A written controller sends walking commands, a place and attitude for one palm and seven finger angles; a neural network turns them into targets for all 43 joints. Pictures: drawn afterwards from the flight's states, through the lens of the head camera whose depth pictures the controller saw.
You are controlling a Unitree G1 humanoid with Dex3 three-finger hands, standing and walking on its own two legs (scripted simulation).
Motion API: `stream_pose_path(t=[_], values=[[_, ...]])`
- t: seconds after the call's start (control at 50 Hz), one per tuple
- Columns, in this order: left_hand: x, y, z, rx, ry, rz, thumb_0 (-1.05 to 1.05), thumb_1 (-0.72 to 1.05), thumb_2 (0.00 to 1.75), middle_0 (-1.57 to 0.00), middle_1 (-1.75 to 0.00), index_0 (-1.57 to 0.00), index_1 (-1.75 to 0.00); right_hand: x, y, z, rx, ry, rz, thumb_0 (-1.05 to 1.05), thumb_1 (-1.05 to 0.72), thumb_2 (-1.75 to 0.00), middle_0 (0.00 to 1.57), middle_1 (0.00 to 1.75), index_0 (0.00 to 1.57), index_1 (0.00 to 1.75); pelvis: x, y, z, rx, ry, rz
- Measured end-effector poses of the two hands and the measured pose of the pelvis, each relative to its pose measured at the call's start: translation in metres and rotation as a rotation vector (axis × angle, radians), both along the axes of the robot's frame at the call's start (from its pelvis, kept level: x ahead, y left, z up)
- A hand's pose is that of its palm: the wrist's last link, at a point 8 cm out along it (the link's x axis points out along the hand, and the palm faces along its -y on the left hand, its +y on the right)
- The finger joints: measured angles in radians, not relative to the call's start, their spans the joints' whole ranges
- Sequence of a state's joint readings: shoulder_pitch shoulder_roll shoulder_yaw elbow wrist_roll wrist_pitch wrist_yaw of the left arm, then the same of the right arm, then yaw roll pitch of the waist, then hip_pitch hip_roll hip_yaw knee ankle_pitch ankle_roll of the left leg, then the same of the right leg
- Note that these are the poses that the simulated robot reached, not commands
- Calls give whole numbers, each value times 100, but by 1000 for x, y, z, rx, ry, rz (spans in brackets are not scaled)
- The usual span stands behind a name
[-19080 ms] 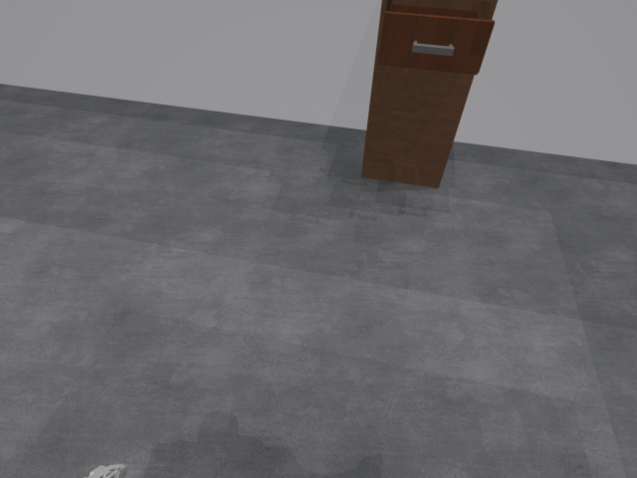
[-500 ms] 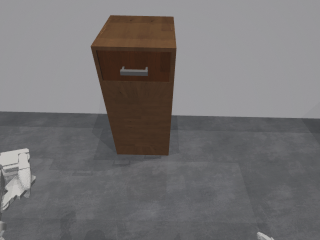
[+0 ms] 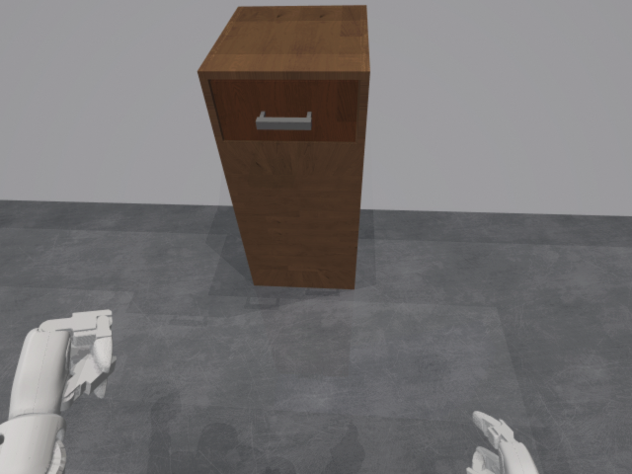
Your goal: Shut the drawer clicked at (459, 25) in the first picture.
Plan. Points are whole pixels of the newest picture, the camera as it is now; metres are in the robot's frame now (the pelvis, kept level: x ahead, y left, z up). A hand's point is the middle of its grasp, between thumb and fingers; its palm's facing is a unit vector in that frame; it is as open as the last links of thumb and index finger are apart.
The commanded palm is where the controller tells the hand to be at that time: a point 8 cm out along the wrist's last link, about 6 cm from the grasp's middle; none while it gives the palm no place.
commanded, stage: let the arm hang, fingers relaxed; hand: left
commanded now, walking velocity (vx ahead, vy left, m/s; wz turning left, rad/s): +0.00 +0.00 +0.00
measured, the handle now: (285, 119) +0.87 +0.14 -0.01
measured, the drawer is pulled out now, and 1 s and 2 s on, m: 0.00 0.00 0.00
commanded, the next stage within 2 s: look to check the result in 1.02 s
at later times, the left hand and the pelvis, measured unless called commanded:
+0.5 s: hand out of the picture -0.06 +0.19 -0.16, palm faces +0.05 -0.98 -0.22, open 5.3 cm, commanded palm none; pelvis -0.01 +0.01 +0.02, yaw +0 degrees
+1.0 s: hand out of the picture -0.05 +0.16 -0.16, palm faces +0.07 -0.98 -0.16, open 7.4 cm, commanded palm none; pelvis -0.03 +0.01 +0.01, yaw +0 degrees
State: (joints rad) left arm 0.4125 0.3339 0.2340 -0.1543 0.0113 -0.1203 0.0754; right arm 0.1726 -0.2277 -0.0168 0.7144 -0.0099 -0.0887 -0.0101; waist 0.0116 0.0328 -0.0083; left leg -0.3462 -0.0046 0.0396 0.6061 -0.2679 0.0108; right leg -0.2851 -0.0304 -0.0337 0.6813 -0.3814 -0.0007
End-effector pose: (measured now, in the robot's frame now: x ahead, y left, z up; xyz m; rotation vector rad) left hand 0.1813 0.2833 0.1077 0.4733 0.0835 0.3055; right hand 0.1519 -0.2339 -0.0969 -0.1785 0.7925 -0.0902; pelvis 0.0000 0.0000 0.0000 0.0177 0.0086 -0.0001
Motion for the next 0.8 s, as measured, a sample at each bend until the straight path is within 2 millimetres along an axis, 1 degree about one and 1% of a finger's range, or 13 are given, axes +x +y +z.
stream_pose_path(t=[0.04, 0.06, 0.1, 0.14, 0.16, 0.18, 0.24, 0.34, 0.4, 0.44, 0.52, 0.62, 0.8], values=[[-2, -3, -69, -111, 263, 58, 0, 90, 90, -136, -156, -136, -156, 0, 0, -11, 17, 46, 11, 1, -90, -90, 21, 30, 20, 30, -1, -2, -2, 3, 4, 2], [-10, -10, -102, -167, 395, 77, 0, 90, 90, -134, -154, -134, -154, -2, 1, -15, 23, 70, 9, 1, -90, -90, 21, 30, 20, 30, -1, -2, -2, -1, 0, 5], [-37, -29, -160, -269, 632, 92, 0, 91, 90, -129, -149, -129, -150, -12, 1, -18, 20, 121, -2, 1, -90, -90, 21, 30, 20, 30, 0, -4, -2, -8, -12, 12], [-72, -52, -205, -366, 826, 94, 0, 91, 90, -123, -143, -123, -144, -26, 0, -19, 1, 180, -19, 1, -91, -90, 21, 30, 20, 30, 1, -4, -2, -19, -26, 17], [-90, -61, -221, -405, 904, 105, 1, 91, 90, -120, -140, -119, -140, -34, 0, -19, -10, 215, -30, 1, -91, -90, 21, 30, 20, 30, 2, -4, -2, -20, -33, 17], [-103, -57, -229, -407, 934, 160, 1, 91, 90, -117, -141, -116, -137, -44, 0, -19, -21, 253, -37, 1, -91, -90, 21, 30, 20, 30, 2, -5, -1, -20, -39, 19], [-142, -45, -242, -440, 1057, 231, 1, 90, 90, -107, -134, -106, -126, -76, 0, -19, -48, 375, -49, 1, -91, -90, 20, 30, 20, 30, 1, -6, 4, -28, -42, 23], [-200, -37, -241, -451, 1239, 285, 1, 91, 90, -88, -111, -87, -105, -126, 4, -25, -44, 537, -87, 1, -91, -90, 20, 30, 20, 30, -3, 1, 12, -37, -39, 19], [-225, -37, -236, -450, 1314, 303, 1, 91, 90, -76, -96, -75, -93, -150, 10, -28, -27, 596, -108, 1, -91, -90, 20, 30, 20, 30, -5, 5, 14, -35, -42, 14], [-237, -38, -234, -452, 1345, 309, 1, 91, 90, -69, -86, -68, -84, -163, 15, -30, -12, 623, -120, 1, -91, -90, 20, 30, 20, 30, -7, 8, 15, -33, -45, 11], [-247, -43, -233, -460, 1367, 308, 0, 91, 90, -53, -68, -52, -67, -184, 28, -34, 19, 657, -133, 1, -91, -90, 20, 30, 20, 30, -12, 12, 16, -30, -54, 6], [-243, -52, -235, -475, 1345, 288, 0, 91, 90, -35, -48, -35, -48, -200, 43, -39, 58, 672, -141, 1, -91, -90, 20, 30, 20, 30, -18, 15, 16, -25, -60, 3], [-230, -67, -239, -499, 1283, 246, 0, 91, 90, -22, -33, -22, -33, -215, 57, -42, 101, 668, -161, 0, -91, -90, 20, 30, 20, 30, -26, 13, 15, -23, -59, 0]])
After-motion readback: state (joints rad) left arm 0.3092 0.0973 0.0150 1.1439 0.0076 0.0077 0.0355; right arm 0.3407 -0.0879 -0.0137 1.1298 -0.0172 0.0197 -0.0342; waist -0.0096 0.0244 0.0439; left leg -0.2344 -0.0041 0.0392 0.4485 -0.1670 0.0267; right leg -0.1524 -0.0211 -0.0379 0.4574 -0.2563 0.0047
